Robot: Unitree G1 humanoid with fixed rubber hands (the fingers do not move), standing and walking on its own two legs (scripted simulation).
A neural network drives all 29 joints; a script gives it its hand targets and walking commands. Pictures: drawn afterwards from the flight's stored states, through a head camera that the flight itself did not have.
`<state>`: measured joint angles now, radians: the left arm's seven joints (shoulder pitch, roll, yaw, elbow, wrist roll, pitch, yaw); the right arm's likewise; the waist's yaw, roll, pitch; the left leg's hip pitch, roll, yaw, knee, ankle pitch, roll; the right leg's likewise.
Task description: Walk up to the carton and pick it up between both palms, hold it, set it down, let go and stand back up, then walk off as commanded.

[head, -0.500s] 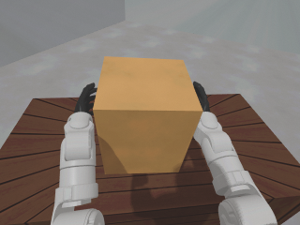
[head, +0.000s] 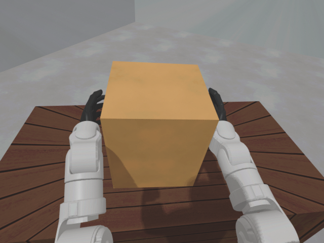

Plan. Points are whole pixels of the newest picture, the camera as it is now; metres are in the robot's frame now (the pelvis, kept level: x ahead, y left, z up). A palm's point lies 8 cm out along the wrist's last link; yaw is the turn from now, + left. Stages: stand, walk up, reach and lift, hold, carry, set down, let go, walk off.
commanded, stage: hold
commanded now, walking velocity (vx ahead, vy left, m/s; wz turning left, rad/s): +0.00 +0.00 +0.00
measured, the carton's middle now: (155, 127) +0.38 +0.00 +0.14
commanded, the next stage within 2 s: set down in 0.04 s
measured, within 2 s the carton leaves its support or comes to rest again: neither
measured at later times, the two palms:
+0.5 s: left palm (84, 131) +0.36 +0.17 +0.15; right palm (207, 125) +0.37 -0.13 +0.15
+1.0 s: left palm (93, 136) +0.37 +0.15 +0.12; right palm (208, 130) +0.38 -0.15 +0.12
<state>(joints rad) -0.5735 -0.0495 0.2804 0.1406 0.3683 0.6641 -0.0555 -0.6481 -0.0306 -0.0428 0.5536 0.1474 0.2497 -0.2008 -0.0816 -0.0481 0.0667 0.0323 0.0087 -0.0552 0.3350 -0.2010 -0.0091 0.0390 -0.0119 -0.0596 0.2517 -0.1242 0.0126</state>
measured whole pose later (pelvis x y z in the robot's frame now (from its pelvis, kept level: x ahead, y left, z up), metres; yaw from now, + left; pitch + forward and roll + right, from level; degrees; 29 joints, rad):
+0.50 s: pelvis +0.01 +0.00 +0.00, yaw +1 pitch -10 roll -1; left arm -0.49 -0.08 0.28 0.17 0.38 0.46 -0.06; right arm -0.54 0.03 -0.10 0.60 0.03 -0.04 -0.16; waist -0.03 -0.06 0.10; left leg 0.07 0.01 -0.06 0.32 -0.21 -0.01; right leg 0.08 -0.02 -0.07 0.24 -0.14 0.01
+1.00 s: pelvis +0.02 +0.00 +0.00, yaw +0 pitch -8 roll -1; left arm -0.44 -0.10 0.25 0.24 0.35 0.36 0.00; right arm -0.51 -0.01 -0.08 0.67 0.05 -0.14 -0.16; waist -0.03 -0.05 0.10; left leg 0.05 0.01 -0.06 0.32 -0.23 -0.01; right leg 0.06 -0.01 -0.06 0.22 -0.14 0.02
